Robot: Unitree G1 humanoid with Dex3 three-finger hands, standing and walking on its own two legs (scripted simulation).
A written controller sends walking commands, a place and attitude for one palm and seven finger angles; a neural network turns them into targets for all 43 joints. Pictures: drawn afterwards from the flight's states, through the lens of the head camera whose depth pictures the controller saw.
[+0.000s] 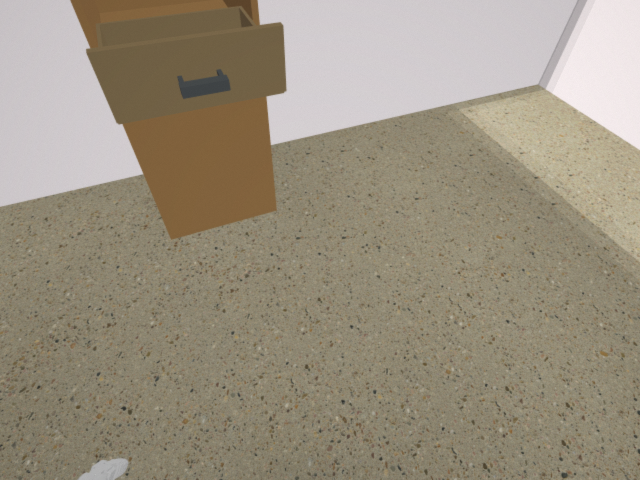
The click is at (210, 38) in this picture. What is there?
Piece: drawer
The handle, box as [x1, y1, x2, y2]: [177, 69, 230, 98]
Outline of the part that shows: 228,79 220,69 217,70 217,76 184,82 181,76 177,76 183,98 229,90 230,89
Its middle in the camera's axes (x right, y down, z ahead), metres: -0.27 -0.35 +0.86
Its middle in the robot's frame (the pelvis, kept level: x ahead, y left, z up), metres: +0.88 +0.31 +0.04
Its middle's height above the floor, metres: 0.81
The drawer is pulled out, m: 0.30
